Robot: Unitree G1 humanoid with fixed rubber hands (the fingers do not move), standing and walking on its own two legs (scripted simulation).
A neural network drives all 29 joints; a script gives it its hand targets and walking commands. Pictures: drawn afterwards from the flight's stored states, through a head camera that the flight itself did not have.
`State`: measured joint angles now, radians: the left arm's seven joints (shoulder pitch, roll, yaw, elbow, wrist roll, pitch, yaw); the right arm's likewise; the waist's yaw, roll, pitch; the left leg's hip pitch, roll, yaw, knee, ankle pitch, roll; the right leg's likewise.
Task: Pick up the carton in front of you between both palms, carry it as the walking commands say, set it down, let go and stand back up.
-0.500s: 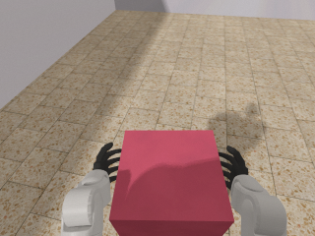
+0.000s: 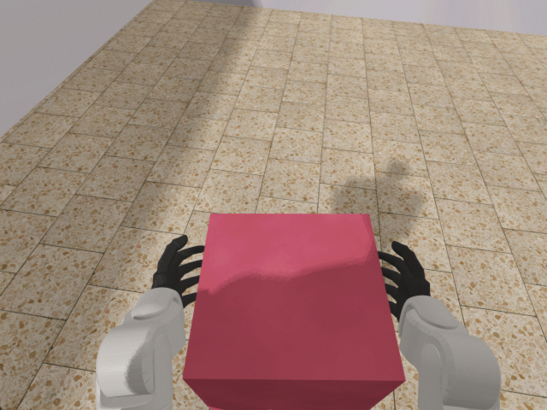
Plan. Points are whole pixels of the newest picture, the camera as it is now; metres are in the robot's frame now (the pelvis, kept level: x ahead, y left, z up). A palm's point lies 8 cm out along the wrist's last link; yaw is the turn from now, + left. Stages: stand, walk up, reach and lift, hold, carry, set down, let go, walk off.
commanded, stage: carry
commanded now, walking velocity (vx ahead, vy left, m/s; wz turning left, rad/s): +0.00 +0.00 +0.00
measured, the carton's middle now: (288, 323) +0.24 +0.00 +0.01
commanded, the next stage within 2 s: none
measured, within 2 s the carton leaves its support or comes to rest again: neither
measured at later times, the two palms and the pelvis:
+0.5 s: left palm (196, 232) +0.33 +0.13 +0.10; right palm (409, 240) +0.33 -0.17 +0.09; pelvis +0.10 -0.02 +0.00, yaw +1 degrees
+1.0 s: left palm (197, 249) +0.30 +0.13 +0.09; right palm (417, 257) +0.30 -0.17 +0.09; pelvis +0.07 -0.02 +0.00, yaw +0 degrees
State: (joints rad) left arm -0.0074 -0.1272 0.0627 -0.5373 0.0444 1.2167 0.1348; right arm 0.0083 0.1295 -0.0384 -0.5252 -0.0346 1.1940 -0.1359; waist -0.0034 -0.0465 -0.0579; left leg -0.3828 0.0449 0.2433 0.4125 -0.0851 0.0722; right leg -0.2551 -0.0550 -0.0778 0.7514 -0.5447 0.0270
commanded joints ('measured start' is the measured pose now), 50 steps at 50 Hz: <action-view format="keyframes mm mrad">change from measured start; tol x2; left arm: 1 -344 -822 -683 -97 -275 -28 -127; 4 -308 -808 -672 -92 -247 -35 -127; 7 -329 -752 -642 -85 -230 -20 -117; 12 -279 -671 -593 -11 -223 7 -99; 22 -343 -746 -625 -53 -265 -7 -111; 39 -337 -722 -615 -47 -247 1 -110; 45 -330 -719 -619 -8 -231 -4 -128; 50 -362 -707 -609 67 -204 -41 -162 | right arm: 1 -328 816 612 -91 258 -20 130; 7 -362 749 623 -98 253 -6 135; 12 -317 672 588 -38 229 29 106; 22 -356 746 599 -61 238 14 103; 39 -358 721 596 -60 235 21 107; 46 -356 714 595 -13 213 12 133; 50 -384 698 580 50 191 -18 162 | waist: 1 2 197 -336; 4 6 140 -326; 7 -3 59 -202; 9 -2 24 -174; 13 -2 15 -233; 23 3 27 -262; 50 2 46 -153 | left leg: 1 344 245 -236 -149 187 31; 5 194 183 -159 -112 -84 -15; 6 182 168 -137 -94 -125 -40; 7 179 140 -136 -74 -47 -54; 10 217 145 -147 30 255 -57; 11 225 143 -143 63 307 -57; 13 218 135 -133 102 342 -60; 26 226 129 -127 135 288 -64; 50 191 137 -150 24 40 -63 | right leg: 1 -7 5 2 -163 62 -19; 2 19 0 -9 -208 126 -25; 4 94 -23 -31 -351 342 -20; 5 123 -48 -24 -367 388 -16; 6 75 -106 27 -392 385 -16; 8 22 -133 42 -352 465 -17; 13 75 -120 32 -284 810 -22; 16 82 -120 29 -269 871 -22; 29 95 -112 25 -265 785 -36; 50 16 -98 35 -356 449 -51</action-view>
